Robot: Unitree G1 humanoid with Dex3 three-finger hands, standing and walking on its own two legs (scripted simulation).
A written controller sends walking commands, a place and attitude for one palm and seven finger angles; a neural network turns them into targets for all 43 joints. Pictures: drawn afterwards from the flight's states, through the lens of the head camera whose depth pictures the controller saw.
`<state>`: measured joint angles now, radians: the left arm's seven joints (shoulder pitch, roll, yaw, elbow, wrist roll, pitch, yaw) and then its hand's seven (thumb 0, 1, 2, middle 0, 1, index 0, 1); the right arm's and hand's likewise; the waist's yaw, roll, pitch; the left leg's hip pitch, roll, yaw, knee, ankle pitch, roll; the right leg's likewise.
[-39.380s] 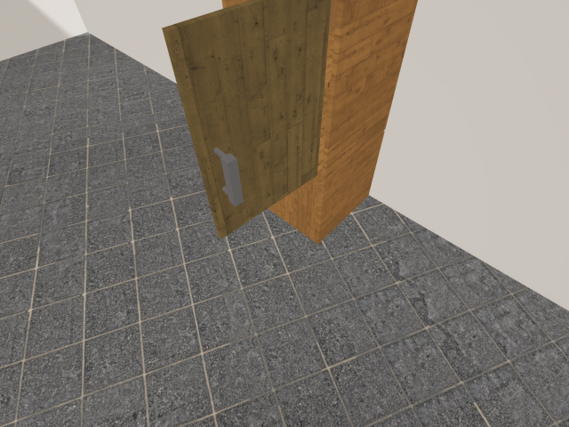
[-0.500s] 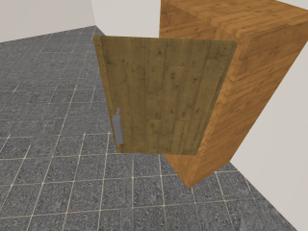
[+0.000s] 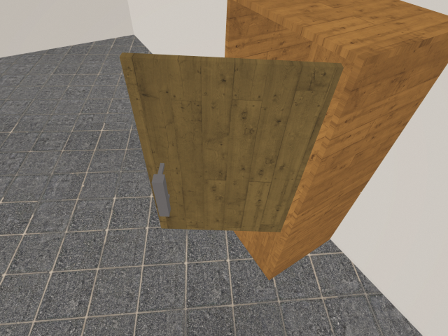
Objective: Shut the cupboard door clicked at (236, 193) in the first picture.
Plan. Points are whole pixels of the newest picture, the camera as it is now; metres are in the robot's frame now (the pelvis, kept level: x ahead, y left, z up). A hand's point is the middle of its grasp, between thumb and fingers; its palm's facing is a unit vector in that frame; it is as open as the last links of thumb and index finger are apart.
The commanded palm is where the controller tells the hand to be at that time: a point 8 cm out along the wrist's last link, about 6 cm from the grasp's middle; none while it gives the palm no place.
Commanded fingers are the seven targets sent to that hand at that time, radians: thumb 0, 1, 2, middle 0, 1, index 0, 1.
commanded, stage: come to a stop and stand still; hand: left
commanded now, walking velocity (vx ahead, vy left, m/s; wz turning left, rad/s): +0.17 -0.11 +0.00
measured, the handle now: (163, 189) +0.48 +0.19 -0.09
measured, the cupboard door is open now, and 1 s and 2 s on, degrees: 57 57 57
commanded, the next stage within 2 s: look again from close up in 1.00 s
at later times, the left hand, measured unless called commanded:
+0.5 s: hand out of the picture +0.04 +0.16 -0.18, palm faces +0.05 -0.98 -0.19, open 7.3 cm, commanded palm none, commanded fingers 0.00 0.90 0.90 -0.20 -0.30 -0.20 -0.30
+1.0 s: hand out of the picture +0.03 +0.20 -0.16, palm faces -0.02 -0.97 -0.25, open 7.4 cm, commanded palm none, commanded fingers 0.00 0.90 0.90 -0.20 -0.30 -0.20 -0.30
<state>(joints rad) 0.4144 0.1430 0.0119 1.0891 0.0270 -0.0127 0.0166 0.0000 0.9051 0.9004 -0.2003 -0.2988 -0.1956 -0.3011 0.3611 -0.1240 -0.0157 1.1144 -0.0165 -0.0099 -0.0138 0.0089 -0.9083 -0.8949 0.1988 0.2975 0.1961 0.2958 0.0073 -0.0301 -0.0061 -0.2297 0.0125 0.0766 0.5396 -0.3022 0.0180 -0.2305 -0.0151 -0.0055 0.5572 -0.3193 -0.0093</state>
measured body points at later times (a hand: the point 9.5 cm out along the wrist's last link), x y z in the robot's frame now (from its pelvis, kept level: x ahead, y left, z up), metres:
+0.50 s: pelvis +0.05 -0.01 +0.00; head +0.07 +0.00 +0.45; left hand +0.04 +0.21 -0.16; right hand +0.09 -0.24 -0.15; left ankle +0.00 +0.10 -0.73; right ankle -0.01 -0.12 -0.73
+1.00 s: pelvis +0.00 +0.01 +0.00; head +0.02 +0.00 +0.45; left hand +0.03 +0.25 -0.14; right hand +0.01 -0.22 -0.16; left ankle +0.00 +0.10 -0.73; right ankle -0.01 -0.12 -0.73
